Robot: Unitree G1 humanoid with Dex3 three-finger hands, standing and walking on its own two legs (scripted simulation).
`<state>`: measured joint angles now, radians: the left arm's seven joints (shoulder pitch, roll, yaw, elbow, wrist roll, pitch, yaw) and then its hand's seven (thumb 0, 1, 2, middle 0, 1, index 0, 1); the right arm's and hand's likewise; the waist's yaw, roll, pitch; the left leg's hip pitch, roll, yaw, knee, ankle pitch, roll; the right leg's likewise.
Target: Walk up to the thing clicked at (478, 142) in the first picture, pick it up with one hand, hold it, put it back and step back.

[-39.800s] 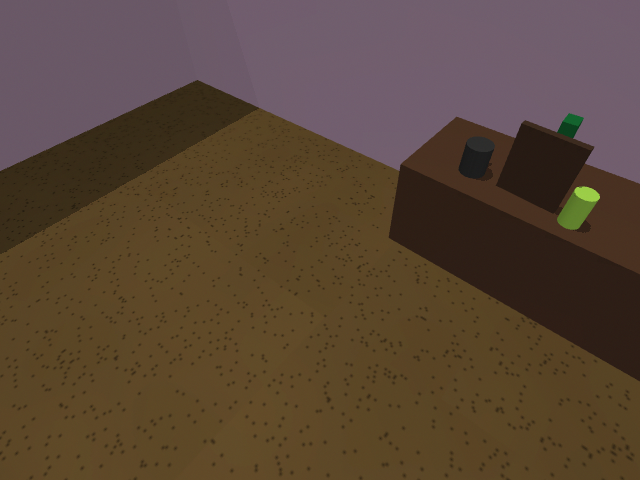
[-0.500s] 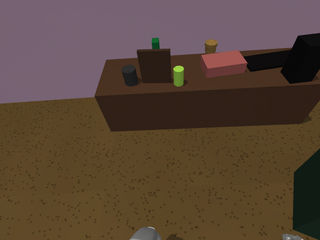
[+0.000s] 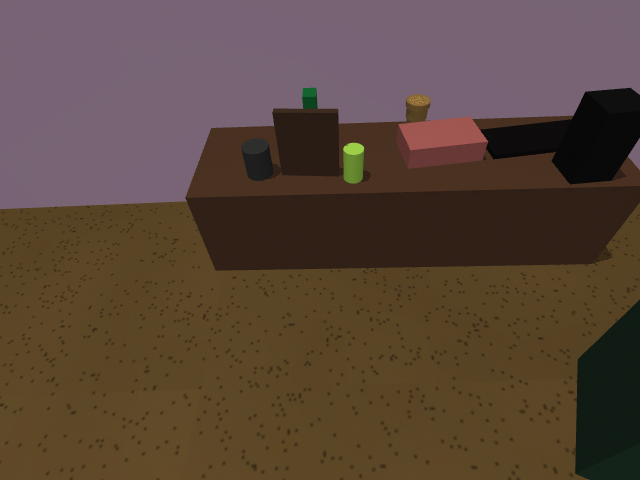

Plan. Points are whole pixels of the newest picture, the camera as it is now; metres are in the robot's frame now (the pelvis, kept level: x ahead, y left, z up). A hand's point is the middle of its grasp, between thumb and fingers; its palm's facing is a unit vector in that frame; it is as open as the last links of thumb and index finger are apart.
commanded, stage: step back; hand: left
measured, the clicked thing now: (258, 156) +1.15 +0.24 -0.30
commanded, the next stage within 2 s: stand in 0.48 s
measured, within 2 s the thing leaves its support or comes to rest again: neither
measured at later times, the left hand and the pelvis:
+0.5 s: hand out of the picture +0.14 +0.30 -0.15, palm faces +0.00 -0.92 -0.39, open 7.4 cm; pelvis +0.05 +0.03 +0.00, yaw +0 degrees
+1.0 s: hand out of the picture +0.14 +0.28 -0.13, palm faces -0.04 -0.94 -0.33, open 7.4 cm; pelvis +0.05 +0.03 +0.03, yaw -1 degrees
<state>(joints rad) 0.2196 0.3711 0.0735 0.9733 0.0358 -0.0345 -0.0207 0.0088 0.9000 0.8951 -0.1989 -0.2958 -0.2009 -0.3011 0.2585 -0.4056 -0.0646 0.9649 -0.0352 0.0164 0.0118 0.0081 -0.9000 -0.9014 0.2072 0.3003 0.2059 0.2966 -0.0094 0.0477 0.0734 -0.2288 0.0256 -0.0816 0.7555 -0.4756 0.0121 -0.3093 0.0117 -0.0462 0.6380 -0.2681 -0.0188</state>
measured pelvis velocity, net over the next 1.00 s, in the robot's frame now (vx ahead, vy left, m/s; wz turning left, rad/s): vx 0.05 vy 0.03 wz -0.01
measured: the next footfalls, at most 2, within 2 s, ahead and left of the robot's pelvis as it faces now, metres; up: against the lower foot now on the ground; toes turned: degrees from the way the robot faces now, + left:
left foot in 0.26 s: +0.12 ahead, +0.16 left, +0.00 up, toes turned +1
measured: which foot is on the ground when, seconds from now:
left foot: up 0.00-0.24, down 0.26-1.00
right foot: down 0.00-1.00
